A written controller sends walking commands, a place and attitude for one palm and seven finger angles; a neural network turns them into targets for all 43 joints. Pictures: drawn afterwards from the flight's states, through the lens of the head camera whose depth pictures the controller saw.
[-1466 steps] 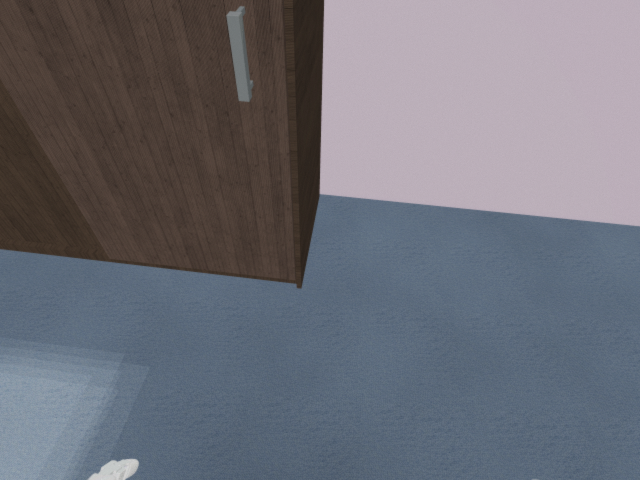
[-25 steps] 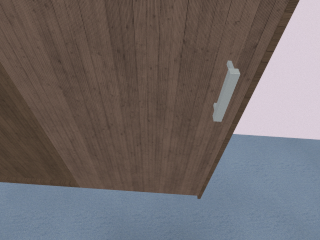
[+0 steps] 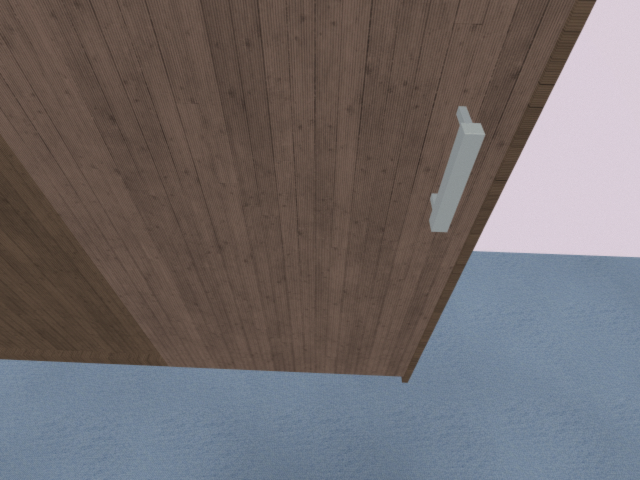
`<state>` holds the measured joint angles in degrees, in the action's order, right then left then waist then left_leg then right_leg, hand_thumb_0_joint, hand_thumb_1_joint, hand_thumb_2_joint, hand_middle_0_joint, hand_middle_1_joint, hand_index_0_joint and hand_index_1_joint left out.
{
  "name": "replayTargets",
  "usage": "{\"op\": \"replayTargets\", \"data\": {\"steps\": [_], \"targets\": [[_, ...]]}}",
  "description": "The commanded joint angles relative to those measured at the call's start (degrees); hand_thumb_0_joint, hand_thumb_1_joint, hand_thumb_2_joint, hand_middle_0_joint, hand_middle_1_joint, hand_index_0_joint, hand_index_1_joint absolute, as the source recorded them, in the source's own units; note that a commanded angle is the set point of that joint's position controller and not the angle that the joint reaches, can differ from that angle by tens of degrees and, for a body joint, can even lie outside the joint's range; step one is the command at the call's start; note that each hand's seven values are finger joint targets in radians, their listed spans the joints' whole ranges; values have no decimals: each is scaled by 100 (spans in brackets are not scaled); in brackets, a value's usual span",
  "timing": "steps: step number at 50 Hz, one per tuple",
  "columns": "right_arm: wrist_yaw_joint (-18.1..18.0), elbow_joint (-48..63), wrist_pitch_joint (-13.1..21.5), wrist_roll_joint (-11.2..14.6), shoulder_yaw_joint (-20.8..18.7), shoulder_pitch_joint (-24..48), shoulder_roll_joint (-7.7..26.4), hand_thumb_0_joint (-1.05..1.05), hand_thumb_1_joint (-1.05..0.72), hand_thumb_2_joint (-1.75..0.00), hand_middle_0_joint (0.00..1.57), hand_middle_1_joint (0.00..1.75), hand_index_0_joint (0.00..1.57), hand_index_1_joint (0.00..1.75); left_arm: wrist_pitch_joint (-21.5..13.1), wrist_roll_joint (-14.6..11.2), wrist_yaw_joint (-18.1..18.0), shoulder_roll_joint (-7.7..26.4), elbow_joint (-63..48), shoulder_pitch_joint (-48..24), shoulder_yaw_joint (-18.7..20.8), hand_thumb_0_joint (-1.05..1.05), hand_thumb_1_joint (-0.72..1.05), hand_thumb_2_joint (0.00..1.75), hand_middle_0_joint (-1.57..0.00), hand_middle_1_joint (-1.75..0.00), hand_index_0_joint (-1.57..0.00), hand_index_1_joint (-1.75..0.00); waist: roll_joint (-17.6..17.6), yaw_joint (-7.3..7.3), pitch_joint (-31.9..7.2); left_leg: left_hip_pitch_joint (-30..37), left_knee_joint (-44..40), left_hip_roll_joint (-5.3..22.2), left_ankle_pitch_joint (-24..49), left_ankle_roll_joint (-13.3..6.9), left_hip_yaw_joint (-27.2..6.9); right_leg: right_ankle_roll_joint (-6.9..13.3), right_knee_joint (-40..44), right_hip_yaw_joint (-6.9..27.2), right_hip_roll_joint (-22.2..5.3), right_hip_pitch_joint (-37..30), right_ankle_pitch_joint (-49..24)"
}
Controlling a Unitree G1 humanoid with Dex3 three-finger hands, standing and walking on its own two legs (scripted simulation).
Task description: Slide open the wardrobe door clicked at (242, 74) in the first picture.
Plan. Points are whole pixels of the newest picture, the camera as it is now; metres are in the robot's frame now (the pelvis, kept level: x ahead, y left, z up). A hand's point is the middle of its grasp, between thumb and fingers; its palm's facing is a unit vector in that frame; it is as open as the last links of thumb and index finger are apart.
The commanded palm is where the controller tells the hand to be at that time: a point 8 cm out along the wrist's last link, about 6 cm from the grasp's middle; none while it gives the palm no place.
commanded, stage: raise the hand with hooked fingers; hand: right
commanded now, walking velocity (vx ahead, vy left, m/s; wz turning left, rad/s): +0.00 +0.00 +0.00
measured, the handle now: (450, 172) +0.50 -0.16 +0.12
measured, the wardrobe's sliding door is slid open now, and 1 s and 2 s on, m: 0.00 0.00 0.00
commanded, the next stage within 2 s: none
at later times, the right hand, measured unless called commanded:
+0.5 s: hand out of the picture +0.12 -0.20 -0.01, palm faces +0.20 +0.98 -0.05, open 9.3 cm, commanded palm +0.13 -0.25 +0.00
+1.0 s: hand (557, 412) +0.20 -0.24 +0.05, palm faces +0.03 +1.00 -0.06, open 12.3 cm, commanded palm +0.17 -0.29 +0.07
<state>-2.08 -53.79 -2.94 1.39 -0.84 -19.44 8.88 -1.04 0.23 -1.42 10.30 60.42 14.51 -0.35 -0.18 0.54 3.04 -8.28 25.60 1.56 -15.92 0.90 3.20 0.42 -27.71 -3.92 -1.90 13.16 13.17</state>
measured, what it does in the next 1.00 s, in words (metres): stands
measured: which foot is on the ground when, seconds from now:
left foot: down 0.00-1.00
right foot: down 0.00-1.00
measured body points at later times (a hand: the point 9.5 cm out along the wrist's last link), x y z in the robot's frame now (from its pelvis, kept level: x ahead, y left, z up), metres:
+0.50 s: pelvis -0.04 +0.03 -0.07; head -0.02 +0.01 +0.38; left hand +0.20 +0.25 -0.10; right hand +0.10 -0.26 -0.01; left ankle -0.02 +0.13 -0.74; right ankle +0.02 -0.11 -0.74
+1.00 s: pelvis -0.02 +0.00 -0.03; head +0.00 +0.00 +0.42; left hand +0.15 +0.25 -0.11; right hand +0.19 -0.29 +0.05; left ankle -0.02 +0.13 -0.74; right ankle +0.02 -0.11 -0.74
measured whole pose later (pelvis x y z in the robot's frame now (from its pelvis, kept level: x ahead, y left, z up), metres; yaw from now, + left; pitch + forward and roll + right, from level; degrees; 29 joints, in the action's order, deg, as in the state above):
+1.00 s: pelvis -0.02 +0.00 -0.03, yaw -2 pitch +4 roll +2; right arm 22.0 -0.9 10.7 19.5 -17.6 -16.4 18.4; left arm -17.1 -2.6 -4.7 17.0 36.7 16.0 -0.8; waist -2.1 1.1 -3.2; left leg -24.8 44.7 1.5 -24.0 0.6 5.2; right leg 0.7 -47.6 -1.0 -2.7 31.2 20.8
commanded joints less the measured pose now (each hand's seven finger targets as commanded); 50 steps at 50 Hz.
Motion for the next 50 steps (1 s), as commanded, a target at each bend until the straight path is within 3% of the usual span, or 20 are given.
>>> {"op": "replayTargets", "data": {"steps": [1, 2, 3, 4, 5, 8, 10, 11, 14, 17, 20, 24, 27, 29, 32, 34, 36, 39, 44, 50], "targets": [[-581, 5568, 1050, 360, -325, 900, 1067, 0, -83, -87, 21, 34, 21, 34, -1725, -132, -420, 918, -1491, -134, -35, 0, 90, 90, -20, -30, -20, -30, -1050, -6, -2103, -369, 491, -28, 828, -335, 79, -136, 303, 250, -134, -1432, -2685], [-441, 5371, 622, 558, 385, -230, -114, 0, -81, -86, 21, 36, 21, 36, -1797, -233, -288, 783, -1693, -129, 73, 0, 90, 90, -20, -30, -20, -30, -486, -151, -1329, -684, 447, -46, 574, -243, 250, -1, 395, 413, -232, -1023, -1970], [-310, 6452, 777, 784, 248, 380, 240, 0, -78, -85, 21, 37, 21, 37, -1831, -332, -297, 1056, -2051, -239, 105, 0, 90, 90, -20, -30, -20, -30, -93, -152, -1168, -751, 358, -9, 490, -195, 288, 38, 301, 479, -148, -603, -984], [-207, 5924, 924, 775, 240, 139, 57, 0, -76, -84, 21, 39, 21, 39, -1903, -319, -353, 997, -2168, -452, 118, 0, 90, 90, -20, -30, -20, -30, 444, -284, -336, -1061, 192, -24, 212, -171, 314, 77, 210, 502, -58, -114, -274], [-94, 5759, 1239, 816, -191, 334, 438, 0, -74, -83, 21, 40, 21, 40, -1937, -222, -320, 1173, -2273, -381, 210, 0, 90, 90, -20, -30, -20, -30, 972, -337, -180, -1455, 158, -67, -230, -136, 299, 88, 21, 554, 53, 339, 216], [699, 4121, 2303, 1051, -601, -1264, 110, 0, -67, -80, 22, 45, 22, 45, -1885, -53, -120, 1108, -2575, -597, 368, 0, 90, 90, -20, -30, -20, -30, 1655, 104, 114, -2425, 770, -127, -1042, -151, 335, -60, -740, 479, 138, 1629, 717], [1504, 3969, 3089, 1231, -952, -1821, 334, 0, -62, -78, 22, 48, 22, 48, -1764, -31, 119, 1118, -2860, -709, 432, 0, 90, 90, -20, -30, -20, -30, 884, 406, -360, -2331, 1400, -99, -474, -306, 241, -163, -1224, 315, 227, 1913, 362], [1934, 4013, 3407, 1280, -1066, -1609, 581, 0, -60, -77, 22, 50, 22, 50, -1741, -18, 187, 1191, -3060, -873, 478, 0, 90, 90, -20, -30, -20, -30, 630, 350, -557, -2382, 1683, -62, -201, -337, 141, -169, -1545, 246, 241, 2085, 279], [2364, 4435, 3250, 1343, -1821, -1712, 1298, 0, -53, -74, 23, 54, 23, 54, -1554, -131, 241, 1167, -3619, -951, 552, 0, 90, 90, -20, -30, -20, -30, 156, 608, -1348, -2108, 1950, -15, -70, -317, -120, -58, -1865, 77, 329, 2323, 232], [2229, 6207, 3073, 1737, -1754, -498, 1228, 0, -46, -71, 23, 58, 23, 58, -1496, -186, 76, 1066, -4145, -1030, 447, 0, 90, 90, -20, -30, -20, -30, -303, 375, -1749, -2327, 1786, -25, -945, -211, -330, 40, -1976, 79, 309, 2141, 678], [1746, 7903, 3513, 1708, -1720, 803, 1517, 0, -39, -68, 24, 63, 24, 63, -1606, -123, -72, 1023, -3924, -592, 385, 0, 90, 90, -20, -30, -20, -30, -839, -38, -1978, -2691, 1832, -127, -1031, -249, -424, 113, -2190, 383, 140, 1754, 701], [1898, 7629, 3755, 1576, -859, 1056, 1121, 0, -29, -64, 24, 69, 24, 69, -1850, -182, -270, 1144, -3452, -462, 171, 0, 90, 90, -20, -30, -20, -30, -597, -464, -1287, -3126, 1828, -207, -1120, -217, -341, 184, -2363, 577, 23, 1836, 902], [2346, 6691, 3156, 1566, -802, 1000, 1364, 0, -22, -61, 25, 74, 25, 74, -1939, -274, -426, 1231, -3303, -467, 128, 0, 90, 90, -20, -30, -20, -30, -243, -534, -818, -3057, 1420, -173, -1706, -146, -464, 176, -2201, 613, 48, 2130, 1383], [2540, 5936, 2481, 1555, -1205, 948, 1713, 0, -18, -59, 25, 76, 25, 76, -1886, -314, -501, 1247, -3292, -526, 119, 0, 90, 90, -20, -30, -20, -30, 8, -416, -744, -2888, 1131, -130, -2016, -129, -602, 169, -2081, 598, 87, 2281, 1435], [2585, 5775, 1644, 1759, -2002, 688, 2086, 0, -11, -56, 26, 81, 26, 81, -1782, -302, -525, 1166, -3486, -705, 113, 0, 90, 90, -20, -30, -20, -30, 5, 64, -1367, -2193, 1029, 9, -1656, -112, -563, 127, -1788, 559, 133, 2002, 966], [2394, 5839, 1407, 2064, -2564, 425, 2188, 0, -6, -54, 26, 84, 26, 84, -1748, -259, -502, 1064, -3565, -818, 102, 0, 90, 90, -20, -30, -20, -30, -20, 343, -1805, -1606, 1173, -18, -890, -142, -408, 91, -1664, 563, 134, 1743, 385], [2138, 6362, 1507, 2264, -2879, 161, 2121, 0, -1, -52, 26, 87, 26, 87, -1783, -249, -422, 935, -3607, -776, 130, 0, 90, 90, -20, -30, -20, -30, 22, 457, -2137, -1280, 1352, -50, 140, -139, -232, 67, -1606, 532, 112, 1494, -248], [1890, 6812, 1853, 2143, -2697, 49, 1913, 0, 6, -49, 27, 92, 27, 92, -1879, -193, -284, 932, -3560, -659, 186, 0, 90, 90, -20, -30, -20, -30, 54, 402, -2089, -1287, 1491, -160, 850, -146, -40, 66, -1492, 494, 105, 1284, -644], [2262, 6432, 1882, 1830, -1800, 810, 1612, 0, 17, -44, 28, 99, 28, 99, -1958, -251, -270, 1198, -3369, -411, 189, 0, 90, 90, -20, -30, -20, -30, -187, -137, -1068, -2015, 1239, -190, 351, -104, -34, 122, -1381, 487, 76, 1220, -99], [2471, 7014, 1741, 1967, -2523, 1606, 2488, 0, 31, -38, 29, 108, 29, 108, -2081, -283, -480, 1294, -3382, -414, 165, 0, 90, 90, -20, -30, -20, -30, -482, 73, -1951, -1414, 1116, -186, 506, -177, 39, 133, -1043, 598, 82, 420, -381]]}}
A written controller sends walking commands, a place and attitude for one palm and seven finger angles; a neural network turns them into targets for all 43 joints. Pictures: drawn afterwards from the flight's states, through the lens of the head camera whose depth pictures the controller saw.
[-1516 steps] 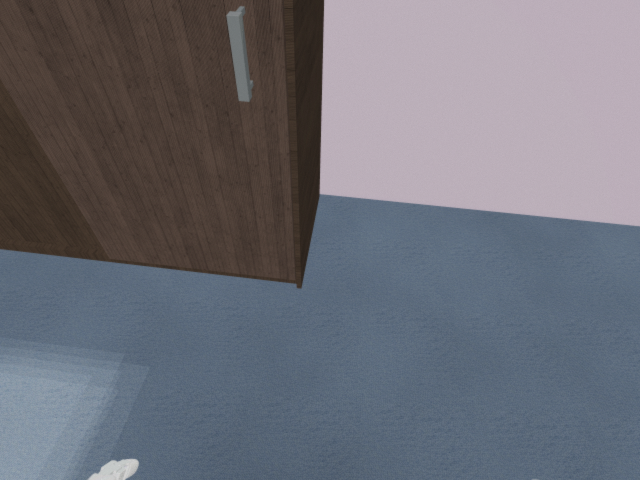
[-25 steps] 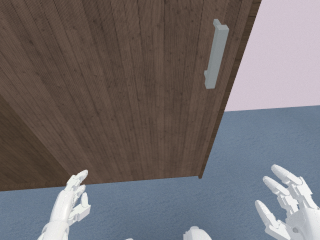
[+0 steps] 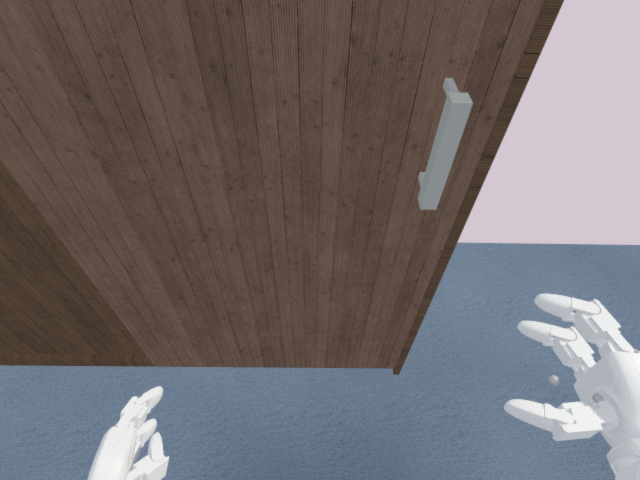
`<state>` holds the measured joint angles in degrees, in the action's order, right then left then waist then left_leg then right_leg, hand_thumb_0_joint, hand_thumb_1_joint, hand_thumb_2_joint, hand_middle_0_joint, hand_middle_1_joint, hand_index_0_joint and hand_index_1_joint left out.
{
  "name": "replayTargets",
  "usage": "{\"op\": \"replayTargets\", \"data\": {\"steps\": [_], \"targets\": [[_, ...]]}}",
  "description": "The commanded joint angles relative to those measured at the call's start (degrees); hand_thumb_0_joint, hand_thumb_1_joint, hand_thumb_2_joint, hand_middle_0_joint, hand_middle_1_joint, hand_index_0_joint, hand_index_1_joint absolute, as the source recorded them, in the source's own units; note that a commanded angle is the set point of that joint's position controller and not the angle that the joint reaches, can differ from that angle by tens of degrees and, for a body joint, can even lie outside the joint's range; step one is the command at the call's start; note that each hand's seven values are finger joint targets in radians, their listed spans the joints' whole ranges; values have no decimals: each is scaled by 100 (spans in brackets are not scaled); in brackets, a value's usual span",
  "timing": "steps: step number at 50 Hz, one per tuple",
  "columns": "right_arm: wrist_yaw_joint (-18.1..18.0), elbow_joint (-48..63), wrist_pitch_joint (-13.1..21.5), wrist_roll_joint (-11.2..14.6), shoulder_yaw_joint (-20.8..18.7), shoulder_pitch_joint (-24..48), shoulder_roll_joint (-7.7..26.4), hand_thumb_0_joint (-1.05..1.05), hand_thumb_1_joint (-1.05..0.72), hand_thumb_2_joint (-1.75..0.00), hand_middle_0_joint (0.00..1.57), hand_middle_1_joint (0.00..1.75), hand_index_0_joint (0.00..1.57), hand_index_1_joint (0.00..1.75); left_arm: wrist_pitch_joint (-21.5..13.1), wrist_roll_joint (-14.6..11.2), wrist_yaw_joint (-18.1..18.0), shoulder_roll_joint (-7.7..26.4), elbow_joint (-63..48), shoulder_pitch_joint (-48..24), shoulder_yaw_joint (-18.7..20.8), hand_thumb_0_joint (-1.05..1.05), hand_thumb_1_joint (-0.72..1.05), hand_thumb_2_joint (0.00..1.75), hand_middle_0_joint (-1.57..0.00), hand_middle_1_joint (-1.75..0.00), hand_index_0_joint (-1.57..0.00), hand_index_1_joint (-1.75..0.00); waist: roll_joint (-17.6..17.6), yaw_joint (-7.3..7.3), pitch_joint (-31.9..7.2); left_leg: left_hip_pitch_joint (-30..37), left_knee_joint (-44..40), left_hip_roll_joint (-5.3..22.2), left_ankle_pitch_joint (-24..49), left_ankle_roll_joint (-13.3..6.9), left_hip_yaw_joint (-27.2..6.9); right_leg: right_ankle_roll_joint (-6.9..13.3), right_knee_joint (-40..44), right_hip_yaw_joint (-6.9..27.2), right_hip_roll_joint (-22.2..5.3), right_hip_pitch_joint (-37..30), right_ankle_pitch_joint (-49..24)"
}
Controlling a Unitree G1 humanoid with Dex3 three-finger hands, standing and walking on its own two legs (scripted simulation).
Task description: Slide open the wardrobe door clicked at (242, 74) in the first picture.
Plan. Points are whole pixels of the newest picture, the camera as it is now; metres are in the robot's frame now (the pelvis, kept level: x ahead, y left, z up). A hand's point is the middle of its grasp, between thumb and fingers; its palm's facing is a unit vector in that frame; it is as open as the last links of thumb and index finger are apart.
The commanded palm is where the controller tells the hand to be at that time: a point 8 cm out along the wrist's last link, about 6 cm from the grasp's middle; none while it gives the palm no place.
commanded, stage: raise the hand with hooked fingers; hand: right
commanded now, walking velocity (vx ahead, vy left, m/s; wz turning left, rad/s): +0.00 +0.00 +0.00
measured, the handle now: (438, 147) +0.52 -0.14 +0.16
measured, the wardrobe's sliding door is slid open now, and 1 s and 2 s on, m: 0.00 0.00 0.00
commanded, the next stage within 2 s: move the hooked fingers beside the handle in 1.06 s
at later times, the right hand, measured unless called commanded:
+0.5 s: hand out of the picture +0.26 -0.28 +0.17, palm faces +0.08 +0.99 -0.06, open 13.9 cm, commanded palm +0.23 -0.32 +0.18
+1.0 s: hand (622, 294) +0.27 -0.27 +0.17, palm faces +0.07 +1.00 -0.05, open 14.0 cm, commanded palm +0.24 -0.31 +0.18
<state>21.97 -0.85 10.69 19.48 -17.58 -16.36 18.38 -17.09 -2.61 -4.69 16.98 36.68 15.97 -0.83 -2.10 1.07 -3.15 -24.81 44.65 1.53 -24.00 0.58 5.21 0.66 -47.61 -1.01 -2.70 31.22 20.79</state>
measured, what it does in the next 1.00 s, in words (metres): stands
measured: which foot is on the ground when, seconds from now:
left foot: down 0.00-1.00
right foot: down 0.00-1.00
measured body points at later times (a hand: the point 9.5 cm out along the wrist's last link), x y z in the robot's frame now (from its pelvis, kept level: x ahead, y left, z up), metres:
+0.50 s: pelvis +0.00 +0.00 +0.02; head -0.01 +0.00 +0.47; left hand +0.19 +0.21 -0.04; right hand +0.25 -0.34 +0.18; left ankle -0.01 +0.13 -0.70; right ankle +0.04 -0.11 -0.70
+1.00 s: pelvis +0.00 +0.01 +0.03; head -0.02 +0.02 +0.48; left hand +0.18 +0.25 -0.04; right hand +0.26 -0.32 +0.18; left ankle -0.01 +0.13 -0.70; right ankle +0.04 -0.11 -0.70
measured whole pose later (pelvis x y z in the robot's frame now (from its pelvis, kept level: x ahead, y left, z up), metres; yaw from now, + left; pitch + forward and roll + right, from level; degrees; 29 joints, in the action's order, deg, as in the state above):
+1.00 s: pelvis +0.00 +0.01 +0.03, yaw +0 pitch -3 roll +1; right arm 25.5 -12.3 -2.2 19.1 -25.5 4.0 25.2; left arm -15.3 -3.9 -6.8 15.9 36.2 13.9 -4.2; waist -2.5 2.3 -0.7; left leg -10.9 31.2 0.9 -17.7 -0.2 5.0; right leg -0.2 -33.2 -1.6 -2.5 16.5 14.2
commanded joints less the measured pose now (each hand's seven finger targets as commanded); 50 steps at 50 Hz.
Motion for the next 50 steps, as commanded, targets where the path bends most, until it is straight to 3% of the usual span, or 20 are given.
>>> {"op": "replayTargets", "data": {"steps": [1, 4, 5, 9, 13, 17, 19, 22, 24, 26, 28, 30, 34, 39, 43, 44, 46, 50], "targets": [[0, 1771, 396, 186, -969, 1273, 1599, 0, 34, -37, 29, 110, 29, 110, -495, 9, -145, 592, -1019, -572, 179, 0, 90, 90, -20, -30, -20, -30, -397, 70, -1387, 336, -782, -185, 1451, -157, -129, 89, 995, 322, 163, -1499, -1285], [-165, 1591, 351, 236, -1155, 1352, 1629, 0, 41, -34, 29, 114, 29, 114, -464, 31, -127, 567, -966, -598, 117, 0, 90, 90, -20, -30, -20, -30, -508, 150, -1194, 485, -832, -231, 1586, -201, -41, 31, 1145, 358, 147, -1572, -1466], [-157, 1399, 262, 271, -1009, 1417, 1417, 0, 43, -33, 29, 115, 29, 115, -439, -1, -121, 541, -963, -655, 90, 0, 90, 90, -20, -30, -20, -30, -519, 94, -911, 386, -883, -233, 1524, -188, -2, 3, 1226, 356, 135, -1563, -1363], [55, 557, -372, 198, -776, 1693, 1314, 0, 50, -30, 30, 120, 30, 120, -322, -57, -162, 598, -973, -722, 43, 0, 90, 90, -20, -30, -20, -30, -387, 102, -298, 359, -1173, -229, 1228, -187, -23, 11, 1497, 358, 132, -1405, -926], [279, 674, -850, 83, -690, 2296, 1531, 0, 50, -30, 30, 120, 30, 120, -257, -83, -204, 592, -1090, -792, -6, 0, 90, 90, -20, -30, -20, -30, -295, 75, -479, 474, -1294, -205, 1286, -161, -44, 39, 1610, 398, 133, -1638, -973], [254, 1051, -737, 176, -1184, 2911, 2022, 0, 50, -30, 30, 120, 30, 120, -235, -32, -232, 550, -1104, -890, -77, 0, 90, 90, -20, -30, -20, -30, -201, 113, -915, 713, -1405, -236, 1363, -186, -56, 43, 1671, 454, 142, -2015, -1133], [211, 1022, -618, 219, -1428, 3094, 2251, 0, 50, -30, 30, 120, 30, 120, -224, -20, -245, 532, -1042, -909, -104, 0, 90, 90, -20, -30, -20, -30, -281, 133, -919, 803, -1509, -252, 1327, -200, -87, 36, 1707, 429, 146, -2112, -1127], [232, 675, -629, 216, -1421, 3340, 2211, 0, 50, -30, 30, 120, 30, 120, -212, -46, -270, 514, -964, -928, -135, 0, 90, 90, -20, -30, -20, -30, -569, 106, -784, 803, -1603, -225, 1269, -208, -79, 8, 1838, 428, 147, -2188, -1037], [329, 299, -784, 180, -1298, 3382, 2157, 0, 50, -30, 30, 120, 30, 120, -183, -75, -286, 538, -912, -926, -141, 0, 90, 90, -20, -30, -20, -30, -459, 90, -623, 833, -1726, -218, 1212, -209, -111, 35, 1890, 402, 151, -2124, -943], [444, 58, -987, 130, -1149, 3618, 2163, 0, 50, -30, 30, 120, 30, 120, -162, -114, -302, 561, -906, -936, -141, 0, 90, 90, -20, -30, -20, -30, -592, 57, -443, 750, -1802, -184, 1061, -198, -128, 36, 1989, 417, 159, -2071, -728], [535, -66, -1152, 78, -1113, 3791, 2262, 0, 50, -30, 30, 120, 30, 120, -145, -131, -319, 578, -930, -930, -139, 0, 90, 90, -20, -30, -20, -30, -484, 51, -467, 792, -1842, -174, 1075, -195, -119, 51, 2044, 432, 165, -2103, -738], [638, -234, -1245, 111, -1022, 3549, 2126, 0, 50, -30, 30, 120, 30, 120, -131, -140, -281, 593, -955, -900, -130, 0, 90, 90, -20, -30, -20, -30, -166, 60, -464, 863, -1873, -176, 1251, -192, -128, 79, 1989, 406, 174, -2064, -917], [639, -122, -1138, 231, -1319, 3299, 2288, 0, 50, -30, 30, 120, 30, 120, -130, -118, -208, 601, -1024, -956, -97, 0, 90, 90, -20, -30, -20, -30, 87, 161, -626, 955, -1868, -180, 1289, -186, -172, 89, 1907, 363, 186, -2051, -1015], [370, 452, -840, 228, -1681, 3440, 2570, 0, 50, -30, 30, 120, 30, 120, -173, -88, -185, 568, -1062, -972, -60, 0, 90, 90, -20, -30, -20, -30, -393, 221, -901, 1071, -1838, -166, 1404, -198, -212, 87, 1892, 274, 190, -2258, -1175], [267, 369, -800, 123, -1429, 3570, 2302, 0, 50, -30, 30, 120, 30, 120, -192, -113, -232, 544, -998, -920, -52, 0, 90, 90, -20, -30, -20, -30, -506, 107, -616, 923, -1914, -160, 1327, -169, -216, 90, 1982, 231, 184, -2271, -1019], [276, 261, -834, 105, -1375, 3547, 2269, 0, 50, -30, 30, 120, 30, 120, -181, -102, -245, 548, -966, -904, -60, 0, 90, 90, -20, -30, -20, -30, -343, 98, -506, 926, -1954, -163, 1330, -163, -241, 108, 1969, 221, 167, -2218, -1017], [336, 15, -921, 81, -1238, 3605, 2191, 0, 50, -30, 30, 120, 30, 120, -176, -128, -274, 567, -934, -907, -55, 0, 90, 90, -20, -30, -20, -30, -375, 52, -276, 784, -2017, -136, 1127, -141, -284, 111, 2004, 223, 181, -2117, -791], [455, -61, -1007, 96, -1265, 3584, 2267, 0, 50, -30, 30, 120, 30, 120, -168, -129, -305, 599, -944, -906, -41, 0, 90, 90, -20, -30, -20, -30, -200, 70, -479, 908, -1983, -110, 1357, -121, -329, 135, 1917, 202, 196, -2146, -972]]}}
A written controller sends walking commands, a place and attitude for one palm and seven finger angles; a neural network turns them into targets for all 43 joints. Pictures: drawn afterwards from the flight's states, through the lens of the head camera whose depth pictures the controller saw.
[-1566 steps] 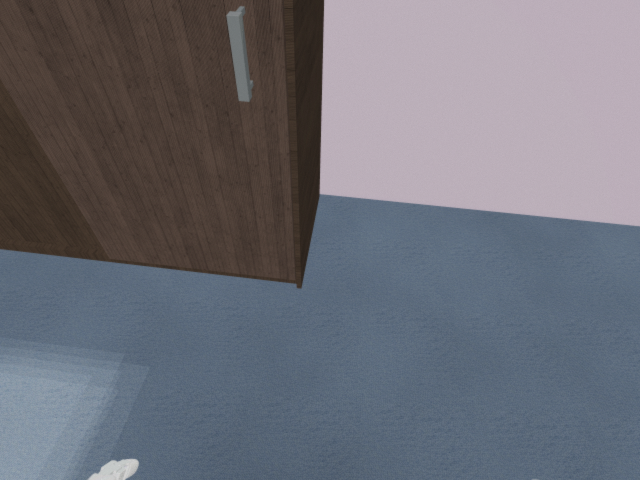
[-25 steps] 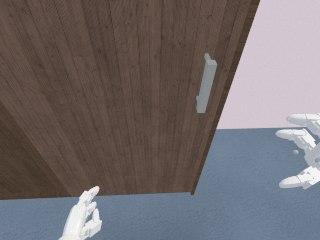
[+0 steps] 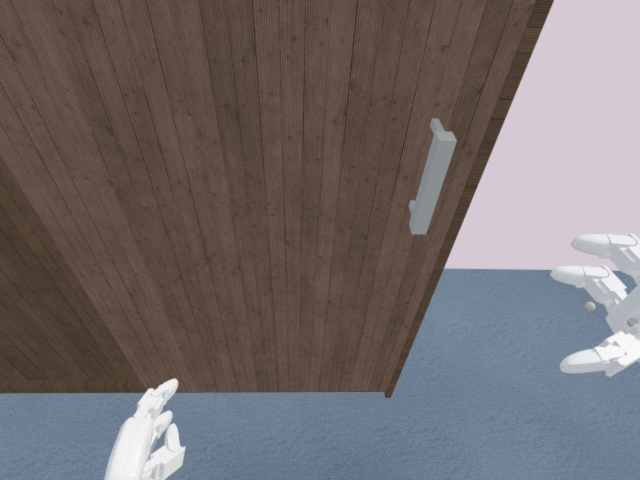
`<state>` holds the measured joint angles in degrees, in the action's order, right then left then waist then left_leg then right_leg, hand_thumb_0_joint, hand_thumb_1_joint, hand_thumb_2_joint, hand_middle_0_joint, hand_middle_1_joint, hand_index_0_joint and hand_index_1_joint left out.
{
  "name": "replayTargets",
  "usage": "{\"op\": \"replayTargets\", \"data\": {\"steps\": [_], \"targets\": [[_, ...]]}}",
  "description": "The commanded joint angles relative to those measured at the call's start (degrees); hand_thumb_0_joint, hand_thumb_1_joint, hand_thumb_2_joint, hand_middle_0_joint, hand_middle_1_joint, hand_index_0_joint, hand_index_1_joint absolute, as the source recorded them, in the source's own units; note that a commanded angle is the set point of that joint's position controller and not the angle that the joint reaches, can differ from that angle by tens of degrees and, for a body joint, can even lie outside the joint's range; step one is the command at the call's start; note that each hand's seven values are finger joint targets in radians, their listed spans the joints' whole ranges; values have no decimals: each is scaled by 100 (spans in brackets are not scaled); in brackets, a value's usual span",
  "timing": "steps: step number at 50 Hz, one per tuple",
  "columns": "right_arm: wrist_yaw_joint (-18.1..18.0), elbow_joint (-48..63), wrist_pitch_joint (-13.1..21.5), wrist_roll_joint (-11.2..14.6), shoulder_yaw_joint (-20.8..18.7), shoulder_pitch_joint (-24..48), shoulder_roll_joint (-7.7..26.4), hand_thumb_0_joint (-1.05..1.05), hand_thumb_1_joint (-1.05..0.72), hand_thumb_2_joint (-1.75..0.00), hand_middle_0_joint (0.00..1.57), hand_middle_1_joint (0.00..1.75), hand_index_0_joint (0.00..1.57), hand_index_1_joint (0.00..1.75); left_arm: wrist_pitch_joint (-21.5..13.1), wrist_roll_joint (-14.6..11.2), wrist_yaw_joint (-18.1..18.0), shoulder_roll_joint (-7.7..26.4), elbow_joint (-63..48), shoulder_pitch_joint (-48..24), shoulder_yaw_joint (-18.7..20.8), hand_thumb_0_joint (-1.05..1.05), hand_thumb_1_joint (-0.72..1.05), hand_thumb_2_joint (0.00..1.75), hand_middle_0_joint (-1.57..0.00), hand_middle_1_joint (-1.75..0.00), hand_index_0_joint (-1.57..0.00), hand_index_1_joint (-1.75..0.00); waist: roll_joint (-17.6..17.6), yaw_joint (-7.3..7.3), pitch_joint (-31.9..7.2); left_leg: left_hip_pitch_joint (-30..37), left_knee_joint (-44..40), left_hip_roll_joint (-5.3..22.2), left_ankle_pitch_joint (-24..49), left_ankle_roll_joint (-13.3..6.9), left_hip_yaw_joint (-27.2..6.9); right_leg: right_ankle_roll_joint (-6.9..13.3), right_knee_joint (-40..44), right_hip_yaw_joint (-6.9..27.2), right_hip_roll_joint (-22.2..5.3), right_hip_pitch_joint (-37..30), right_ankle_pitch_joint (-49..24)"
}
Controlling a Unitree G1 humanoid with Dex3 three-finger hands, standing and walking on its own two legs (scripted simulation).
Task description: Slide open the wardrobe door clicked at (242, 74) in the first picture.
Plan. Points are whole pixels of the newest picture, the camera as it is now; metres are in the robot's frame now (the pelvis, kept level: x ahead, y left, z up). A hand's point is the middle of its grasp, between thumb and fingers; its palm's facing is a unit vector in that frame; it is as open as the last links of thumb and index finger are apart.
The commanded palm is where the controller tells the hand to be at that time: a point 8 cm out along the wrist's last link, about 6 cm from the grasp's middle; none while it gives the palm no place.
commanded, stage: raise the hand with hooked fingers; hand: right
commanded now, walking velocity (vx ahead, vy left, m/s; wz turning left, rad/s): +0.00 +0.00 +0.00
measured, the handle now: (426, 178) +0.52 -0.15 +0.13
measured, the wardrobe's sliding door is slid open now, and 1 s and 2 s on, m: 0.00 0.00 0.00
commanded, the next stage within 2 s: move the hooked fingers beside the handle in 0.06 s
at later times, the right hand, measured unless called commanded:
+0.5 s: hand (548, 281) +0.31 -0.25 +0.15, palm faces +0.01 +1.00 -0.04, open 14.0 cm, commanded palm +0.28 -0.30 +0.15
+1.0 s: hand (512, 241) +0.38 -0.23 +0.14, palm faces +0.01 +1.00 -0.02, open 14.0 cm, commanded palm +0.35 -0.29 +0.14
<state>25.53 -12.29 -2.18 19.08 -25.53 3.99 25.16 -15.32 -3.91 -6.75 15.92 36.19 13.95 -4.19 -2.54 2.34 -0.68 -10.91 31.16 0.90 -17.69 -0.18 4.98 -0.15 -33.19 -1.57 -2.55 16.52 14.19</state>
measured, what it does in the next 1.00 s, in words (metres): stands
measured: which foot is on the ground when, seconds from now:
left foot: down 0.00-1.00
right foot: down 0.00-1.00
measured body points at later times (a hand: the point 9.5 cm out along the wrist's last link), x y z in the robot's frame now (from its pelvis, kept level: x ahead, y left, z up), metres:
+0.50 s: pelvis +0.00 +0.00 +0.00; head -0.01 +0.01 +0.45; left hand +0.18 +0.24 -0.07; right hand +0.30 -0.30 +0.15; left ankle -0.01 +0.12 -0.73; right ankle +0.04 -0.12 -0.73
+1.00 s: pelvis +0.01 +0.00 +0.00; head +0.02 +0.01 +0.45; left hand +0.15 +0.25 -0.09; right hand +0.37 -0.28 +0.15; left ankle -0.01 +0.12 -0.73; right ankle +0.04 -0.12 -0.73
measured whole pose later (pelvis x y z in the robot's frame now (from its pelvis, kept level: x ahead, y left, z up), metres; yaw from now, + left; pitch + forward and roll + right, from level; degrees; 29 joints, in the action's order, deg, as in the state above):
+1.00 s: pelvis +0.01 +0.00 +0.00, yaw +1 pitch +1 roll +0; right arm 19.8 -27.3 -0.8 14.4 -19.8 20.9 23.3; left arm -12.1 -3.8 -6.7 15.6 37.6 15.6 -3.3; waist -1.8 -0.6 -1.7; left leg -14.7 32.4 1.5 -18.9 0.1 3.8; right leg 0.0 -33.1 -2.6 -2.1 19.3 15.0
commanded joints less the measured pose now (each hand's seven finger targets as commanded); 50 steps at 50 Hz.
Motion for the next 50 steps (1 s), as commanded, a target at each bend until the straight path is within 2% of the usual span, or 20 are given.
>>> {"op": "replayTargets", "data": {"steps": [1, 3, 6, 9, 12, 14, 18, 19, 22, 23, 26, 28, 29, 32, 37, 39, 42, 44, 48, 50], "targets": [[122, 1114, 284, 152, -481, 1536, 1596, 0, 50, -30, 30, 120, 30, 120, -347, 4, -98, 691, -919, -714, 299, 0, 90, 90, -20, -30, -20, -30, -113, -46, -829, -453, -603, -46, 778, -40, -297, 215, 461, 265, 188, -701, -362], [142, 1160, 338, 200, -548, 1521, 1613, 0, 50, -30, 30, 120, 30, 120, -358, 9, -94, 681, -935, -729, 293, 0, 90, 90, -20, -30, -20, -30, 17, -33, -955, -396, -568, -50, 862, -27, -289, 212, 430, 271, 196, -726, -433], [101, 1329, 459, 229, -631, 1550, 1669, 0, 50, -30, 30, 120, 30, 120, -379, 9, -75, 648, -937, -761, 285, 0, 90, 90, -20, -30, -20, -30, -200, 2, -1083, -331, -526, -50, 1013, -40, -301, 208, 395, 240, 204, -808, -554], [59, 1169, 462, 224, -758, 1408, 1757, 0, 50, -30, 30, 120, 30, 120, -377, 20, -73, 667, -890, -715, 303, 0, 90, 90, -20, -30, -20, -30, -76, 18, -1007, -325, -528, -51, 1129, -27, -306, 217, 358, 211, 184, -763, -628], [57, 1109, 419, 160, -321, 1895, 1418, 0, 50, -30, 30, 120, 30, 120, -375, -6, -98, 648, -861, -726, 285, 0, 90, 90, -20, -30, -20, -30, -241, -108, -763, -556, -522, -53, 943, -30, -258, 194, 444, 255, 188, -747, -420], [61, 867, 366, 129, -238, 1926, 1389, 0, 50, -30, 30, 120, 30, 120, -359, -9, -120, 679, -808, -667, 296, 0, 90, 90, -20, -30, -20, -30, 1, -146, -678, -607, -571, -57, 917, -18, -287, 221, 420, 249, 164, -722, -408], [-3, 940, 385, 29, -48, 2327, 1318, 0, 50, -30, 30, 120, 30, 120, -352, -16, -153, 664, -823, -672, 302, 0, 90, 90, -20, -30, -20, -30, -254, -173, -861, -641, -519, -38, 820, -45, -257, 208, 452, 292, 185, -839, -356], [-36, 1003, 418, 30, 9, 2392, 1280, 0, 50, -30, 30, 120, 30, 120, -346, -6, -147, 661, -815, -665, 296, 0, 90, 90, -20, -30, -20, -30, -76, -172, -941, -570, -521, -44, 905, -44, -261, 223, 425, 277, 169, -858, -446], [-178, 864, 464, -31, -170, 2650, 1466, 0, 50, -30, 30, 120, 30, 120, -322, 4, -159, 668, -784, -644, 303, 0, 90, 90, -20, -30, -20, -30, -179, -151, -1073, -545, -478, -32, 824, -61, -233, 192, 475, 319, 178, -860, -395], [-219, 819, 488, -27, -110, 2654, 1360, 0, 50, -30, 30, 120, 30, 120, -325, -3, -154, 645, -793, -652, 301, 0, 90, 90, -20, -30, -20, -30, -144, -155, -1042, -558, -474, -29, 872, -63, -221, 194, 482, 319, 172, -888, -438], [-323, 669, 465, -60, -317, 2435, 1498, 0, 50, -30, 30, 120, 30, 120, -288, 16, -123, 656, -813, -626, 310, 0, 90, 90, -20, -30, -20, -30, -95, -53, -1250, -390, -433, -11, 1076, -72, -220, 194, 482, 277, 170, -843, -613], [-358, 529, 421, -118, -145, 2580, 1352, 0, 50, -30, 30, 120, 30, 120, -257, 4, -114, 644, -802, -622, 311, 0, 90, 90, -20, -30, -20, -30, -163, -98, -1116, -500, -435, -9, 1010, -69, -210, 179, 514, 269, 161, -799, -541], [-378, 395, 396, -121, -201, 2536, 1424, 0, 50, -30, 30, 120, 30, 120, -238, 6, -105, 667, -787, -574, 323, 0, 90, 90, -20, -30, -20, -30, 126, -92, -1112, -433, -455, -14, 1074, -64, -227, 203, 481, 253, 136, -744, -602], [-374, 217, 325, -196, -117, 2748, 1419, 0, 50, -30, 30, 120, 30, 120, -188, -12, -106, 687, -785, -547, 335, 0, 90, 90, -20, -30, -20, -30, -137, -135, -964, -558, -432, 1, 1034, -73, -226, 181, 490, 238, 146, -665, -541], [-408, 434, 468, -224, 173, 3422, 1237, 0, 50, -30, 30, 120, 30, 120, -161, -3, -106, 692, -777, -446, 364, 0, 90, 90, -20, -30, -20, -30, -227, -264, -1297, -617, -381, -17, 1077, -89, -228, 194, 424, 289, 139, -900, -631], [-442, 314, 536, -216, 93, 3366, 1328, 0, 50, -30, 30, 120, 30, 120, -131, 10, -115, 720, -728, -358, 373, 0, 90, 90, -20, -30, -20, -30, 92, -266, -1395, -537, -383, -39, 1185, -79, -222, 215, 383, 269, 119, -888, -747], [-504, 211, 590, -263, 176, 3676, 1245, 0, 50, -30, 30, 120, 30, 120, -104, 9, -114, 703, -666, -321, 384, 0, 90, 90, -20, -30, -20, -30, -204, -305, -1409, -601, -338, -22, 1263, -93, -225, 191, 390, 279, 138, -944, -806], [-548, -45, 566, -309, 125, 3597, 1326, 0, 50, -30, 30, 120, 30, 120, -65, 17, -100, 731, -629, -244, 398, 0, 90, 90, -20, -30, -20, -30, 63, -286, -1409, -551, -342, -30, 1317, -92, -220, 210, 369, 269, 118, -868, -871], [-598, -441, 483, -391, 108, 3693, 1356, 0, 50, -30, 30, 120, 30, 120, 36, 10, -68, 734, -628, -191, 403, 0, 90, 90, -20, -30, -20, -30, -52, -288, -1306, -594, -306, -17, 1381, -101, -229, 191, 372, 247, 142, -719, -875], [-601, -591, 478, -401, 64, 3784, 1437, 0, 50, -30, 30, 120, 30, 120, 86, 19, -49, 765, -638, -131, 421, 0, 90, 90, -20, -30, -20, -30, 160, -296, -1401, -522, -284, -20, 1551, -91, -246, 216, 318, 219, 137, -670, -989]]}}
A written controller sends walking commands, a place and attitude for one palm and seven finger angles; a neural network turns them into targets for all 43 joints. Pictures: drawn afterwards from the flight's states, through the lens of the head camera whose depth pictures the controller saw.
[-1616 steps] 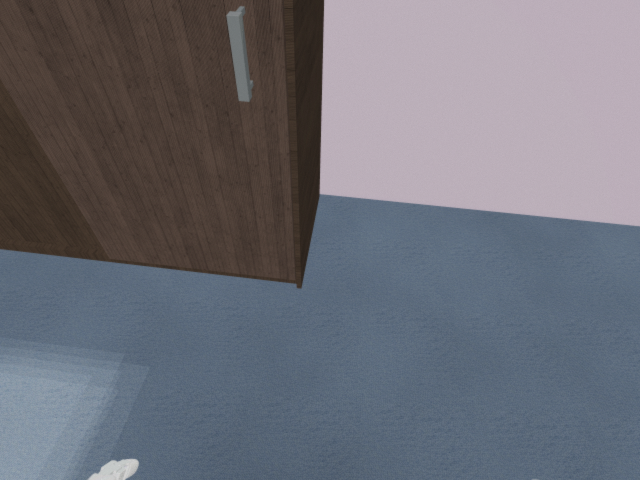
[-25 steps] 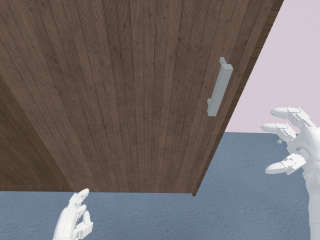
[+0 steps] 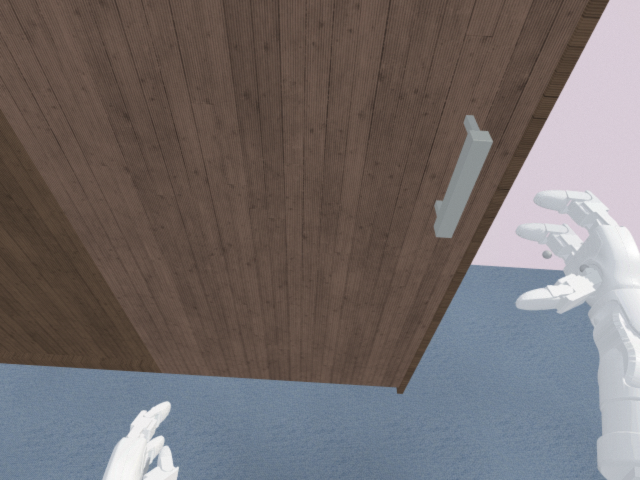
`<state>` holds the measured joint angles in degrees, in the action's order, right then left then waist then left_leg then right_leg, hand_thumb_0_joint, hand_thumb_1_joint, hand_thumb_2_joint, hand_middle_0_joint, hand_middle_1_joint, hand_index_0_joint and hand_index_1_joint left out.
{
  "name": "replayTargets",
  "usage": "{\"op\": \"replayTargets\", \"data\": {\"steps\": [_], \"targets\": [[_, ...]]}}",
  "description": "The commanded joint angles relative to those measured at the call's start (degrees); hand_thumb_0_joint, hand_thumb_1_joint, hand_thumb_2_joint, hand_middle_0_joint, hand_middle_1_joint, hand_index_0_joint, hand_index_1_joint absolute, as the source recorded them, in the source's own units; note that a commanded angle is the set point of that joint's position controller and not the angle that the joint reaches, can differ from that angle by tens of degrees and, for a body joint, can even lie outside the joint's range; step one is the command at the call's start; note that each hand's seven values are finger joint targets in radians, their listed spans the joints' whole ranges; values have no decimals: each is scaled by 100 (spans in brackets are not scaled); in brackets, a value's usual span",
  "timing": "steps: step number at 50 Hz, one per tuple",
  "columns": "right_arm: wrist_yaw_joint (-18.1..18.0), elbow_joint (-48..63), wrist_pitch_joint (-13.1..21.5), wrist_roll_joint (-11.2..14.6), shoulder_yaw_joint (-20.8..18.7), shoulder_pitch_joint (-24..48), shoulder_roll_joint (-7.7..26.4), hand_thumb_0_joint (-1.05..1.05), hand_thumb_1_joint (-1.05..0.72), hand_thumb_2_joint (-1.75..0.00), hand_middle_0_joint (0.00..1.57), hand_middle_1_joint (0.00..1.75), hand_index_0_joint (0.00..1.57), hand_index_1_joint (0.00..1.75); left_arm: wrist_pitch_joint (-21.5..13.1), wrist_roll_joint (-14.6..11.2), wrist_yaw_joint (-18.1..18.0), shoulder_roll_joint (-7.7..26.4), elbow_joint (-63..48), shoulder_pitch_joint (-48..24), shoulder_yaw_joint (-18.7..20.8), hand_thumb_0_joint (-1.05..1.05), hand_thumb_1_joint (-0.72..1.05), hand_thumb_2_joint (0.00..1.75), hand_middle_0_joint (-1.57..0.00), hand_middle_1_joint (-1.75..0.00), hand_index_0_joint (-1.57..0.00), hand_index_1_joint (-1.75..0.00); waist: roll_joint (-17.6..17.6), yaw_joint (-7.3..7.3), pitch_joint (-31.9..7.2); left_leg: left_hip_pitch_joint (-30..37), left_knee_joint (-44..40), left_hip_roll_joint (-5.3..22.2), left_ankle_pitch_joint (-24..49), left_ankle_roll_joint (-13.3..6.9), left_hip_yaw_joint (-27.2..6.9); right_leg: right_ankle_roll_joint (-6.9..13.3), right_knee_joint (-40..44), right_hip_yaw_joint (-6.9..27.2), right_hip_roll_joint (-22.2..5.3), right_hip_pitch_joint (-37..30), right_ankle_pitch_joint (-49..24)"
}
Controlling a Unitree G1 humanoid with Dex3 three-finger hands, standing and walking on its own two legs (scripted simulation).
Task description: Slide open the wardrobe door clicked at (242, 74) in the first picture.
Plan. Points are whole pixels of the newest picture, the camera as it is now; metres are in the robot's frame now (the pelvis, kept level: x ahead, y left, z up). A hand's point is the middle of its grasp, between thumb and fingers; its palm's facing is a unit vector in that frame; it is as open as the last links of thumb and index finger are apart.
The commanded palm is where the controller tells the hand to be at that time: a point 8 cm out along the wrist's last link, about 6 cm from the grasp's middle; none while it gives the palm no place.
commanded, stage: move the hooked fingers beside the handle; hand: right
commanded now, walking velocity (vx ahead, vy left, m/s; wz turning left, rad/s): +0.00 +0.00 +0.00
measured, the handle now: (456, 179) +0.51 -0.16 +0.13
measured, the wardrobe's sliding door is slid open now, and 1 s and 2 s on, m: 0.00 0.00 0.00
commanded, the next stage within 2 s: feel for the door with the fingertips in 1.56 s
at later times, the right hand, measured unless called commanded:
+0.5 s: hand (520, 222) +0.41 -0.22 +0.14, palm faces +0.03 +1.00 -0.01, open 14.0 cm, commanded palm +0.39 -0.28 +0.14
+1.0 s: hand (512, 205) +0.45 -0.22 +0.14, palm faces +0.02 +1.00 +0.00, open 14.0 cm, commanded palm +0.41 -0.27 +0.13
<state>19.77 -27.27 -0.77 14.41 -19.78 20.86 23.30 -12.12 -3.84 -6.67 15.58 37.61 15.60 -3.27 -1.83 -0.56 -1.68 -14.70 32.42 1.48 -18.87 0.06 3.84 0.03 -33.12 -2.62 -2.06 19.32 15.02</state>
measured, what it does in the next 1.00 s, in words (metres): stands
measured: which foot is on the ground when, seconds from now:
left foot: down 0.00-1.00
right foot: down 0.00-1.00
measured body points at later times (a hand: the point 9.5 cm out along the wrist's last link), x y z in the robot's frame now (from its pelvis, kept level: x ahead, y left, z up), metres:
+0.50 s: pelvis +0.00 +0.00 +0.00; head +0.02 +0.01 +0.45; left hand +0.11 +0.27 -0.11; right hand +0.41 -0.27 +0.14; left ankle -0.02 +0.12 -0.73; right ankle +0.02 -0.12 -0.73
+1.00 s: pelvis +0.01 -0.01 -0.01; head +0.03 +0.00 +0.44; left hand +0.05 +0.26 -0.12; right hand +0.44 -0.27 +0.14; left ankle -0.02 +0.12 -0.73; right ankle +0.02 -0.12 -0.73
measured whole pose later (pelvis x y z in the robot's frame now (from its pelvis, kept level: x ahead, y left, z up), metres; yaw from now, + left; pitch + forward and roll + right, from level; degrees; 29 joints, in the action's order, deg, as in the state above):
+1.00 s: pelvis +0.01 -0.01 -0.01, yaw +2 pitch +7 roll +1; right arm 17.4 -51.3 8.2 10.3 -22.5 37.8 27.5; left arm -3.4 -3.2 -3.4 16.1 37.3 22.0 -1.7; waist -1.3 -5.0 -4.2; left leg -22.4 35.4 0.6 -19.7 0.4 1.8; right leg 0.5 -37.1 -4.4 -3.2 26.5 17.2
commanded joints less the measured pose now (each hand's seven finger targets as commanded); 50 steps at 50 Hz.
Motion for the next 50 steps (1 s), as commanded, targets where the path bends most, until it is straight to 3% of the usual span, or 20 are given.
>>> {"op": "replayTargets", "data": {"steps": [1, 7, 9, 13, 14, 18, 19, 22, 25, 26, 27, 29, 32, 34, 37, 39, 43, 47, 49, 50], "targets": [[-25, 909, 360, 49, -557, 2215, 1712, 0, 50, -30, 30, 120, 30, 120, -202, 14, -54, 804, -779, -268, 333, 0, 90, 90, -20, -30, -20, -30, -21, -10, -1357, -122, -385, -74, 1724, -122, -137, 189, 295, 317, 100, -949, -1126], [-48, 887, 574, 13, -301, 2648, 1464, 0, 50, -30, 30, 120, 30, 120, -120, 28, -6, 774, -767, -150, 361, 0, 90, 90, -20, -30, -20, -30, -326, -94, -1604, -225, -319, -106, 1830, -147, -142, 180, 194, 331, 95, -1189, -1331], [-80, 665, 587, 15, -270, 2673, 1468, 0, 50, -30, 30, 120, 30, 120, -69, 23, 0, 810, -725, -84, 373, 0, 90, 90, -20, -30, -20, -30, 89, -121, -1518, -192, -321, -110, 1864, -137, -117, 200, 177, 339, 65, -1038, -1336], [-146, 405, 576, -50, -255, 2931, 1469, 0, 50, -30, 30, 120, 30, 120, 16, 23, 30, 817, -716, -59, 383, 0, 90, 90, -20, -30, -20, -30, -99, -140, -1503, -299, -303, -94, 1767, -129, -154, 194, 184, 321, 107, -953, -1170], [-175, 295, 588, -78, -344, 2983, 1626, 0, 50, -30, 30, 120, 30, 120, 55, 30, 28, 851, -667, -3, 392, 0, 90, 90, -20, -30, -20, -30, 73, -160, -1521, -238, -302, -90, 1829, -129, -159, 216, 144, 303, 92, -898, -1210], [-228, 87, 688, -148, -383, 3339, 1723, 0, 50, -30, 30, 120, 30, 120, 148, 39, 49, 843, -659, 61, 399, 0, 90, 90, -20, -30, -20, -30, -118, -188, -1575, -322, -267, -100, 1809, -138, -183, 204, 122, 306, 105, -891, -1197], [-238, 42, 739, -164, -379, 3379, 1798, 0, 50, -30, 30, 120, 30, 120, 182, 42, 50, 861, -652, 110, 403, 0, 90, 90, -20, -30, -20, -30, 64, -216, -1606, -253, -264, -104, 1862, -125, -191, 231, 91, 286, 83, -844, -1236], [-228, -4, 877, -154, -436, 3520, 1826, 0, 50, -30, 30, 120, 30, 120, 207, 51, 70, 848, -671, 133, 407, 0, 90, 90, -20, -30, -20, -30, -181, -191, -1841, -209, -217, -112, 1969, -138, -226, 216, 56, 269, 108, -932, -1302], [-172, -367, 936, -145, -337, 3772, 1777, 0, 50, -30, 30, 120, 30, 120, 274, 42, 78, 869, -598, 229, 406, 0, 90, 90, -20, -30, -20, -30, 38, -314, -1715, -287, -228, -127, 1998, -109, -239, 243, 28, 247, 102, -804, -1234], [-159, -605, 925, -177, -492, 3654, 1945, 0, 50, -30, 30, 120, 30, 120, 301, 46, 78, 896, -578, 272, 424, 0, 90, 90, -20, -30, -20, -30, 41, -261, -1658, -316, -213, -131, 1944, -123, -223, 232, 31, 250, 91, -732, -1201], [-125, -599, 943, -199, -330, 3819, 1831, 0, 50, -30, 30, 120, 30, 120, 322, 39, 86, 887, -585, 263, 414, 0, 90, 90, -20, -30, -20, -30, -161, -305, -1623, -380, -200, -119, 1949, -130, -232, 219, 25, 247, 101, -729, -1212], [-105, -785, 957, -213, -263, 3992, 1827, 0, 50, -30, 30, 120, 30, 120, 363, 35, 95, 911, -561, 339, 434, 0, 90, 90, -20, -30, -20, -30, -4, -362, -1600, -431, -199, -126, 1903, -128, -219, 242, -24, 247, 83, -679, -1192], [-102, -942, 1002, -239, -103, 4286, 1673, 0, 50, -30, 30, 120, 30, 120, 411, 33, 113, 919, -538, 386, 442, 0, 90, 90, -20, -30, -20, -30, -203, -412, -1599, -683, -193, -144, 1641, -139, -211, 214, -21, 293, 90, -714, -1025], [-151, -1042, 1091, -219, -26, 4561, 1601, 0, 50, -30, 30, 120, 30, 120, 428, 41, 112, 933, -498, 467, 452, 0, 90, 90, -20, -30, -20, -30, 40, -491, -1607, -736, -183, -157, 1563, -135, -181, 235, -54, 317, 66, -693, -1002], [-246, -1208, 1198, -272, -285, 4766, 1908, 0, 50, -30, 30, 120, 30, 120, 474, 68, 127, 960, -446, 556, 461, 0, 90, 90, -20, -30, -20, -30, -105, -443, -1871, -720, -116, -160, 1609, -136, -218, 210, -88, 336, 80, -720, -1053], [-327, -1366, 1288, -315, -431, 4791, 2094, 0, 50, -30, 30, 120, 30, 120, 503, 95, 147, 974, -422, 640, 461, 0, 90, 90, -20, -30, -20, -30, 102, -415, -1947, -626, -79, -165, 1664, -132, -219, 233, -129, 342, 77, -620, -1121], [-346, -1083, 1380, -419, -560, 4241, 2150, 0, 50, -30, 30, 120, 30, 120, 555, 110, 228, 927, -590, 626, 486, 0, 90, 90, -20, -30, -20, -30, -352, -226, -2422, -426, 55, -173, 2078, -153, -235, 181, -151, 297, 65, -857, -1602], [-232, -1358, 1239, -327, -691, 3747, 2203, 0, 50, -30, 30, 120, 30, 120, 641, 76, 256, 966, -659, 623, 495, 0, 90, 90, -20, -30, -20, -30, 68, -216, -1874, -395, -25, -206, 2061, -141, -224, 218, -104, 231, 50, -421, -1359], [-169, -1135, 1214, -238, -584, 3690, 2033, 0, 50, -30, 30, 120, 30, 120, 656, 50, 240, 963, -758, 584, 512, 0, 90, 90, -20, -30, -20, -30, 151, -236, -1858, -336, -38, -211, 2108, -139, -209, 249, -103, 187, 42, -419, -1403], [-141, -948, 1212, -247, -525, 3733, 1967, 0, 50, -30, 30, 120, 30, 120, 651, 52, 245, 946, -776, 558, 501, 0, 90, 90, -20, -30, -20, -30, -100, -219, -1937, -364, -39, -226, 2121, -140, -231, 238, -71, 177, 54, -548, -1446]]}}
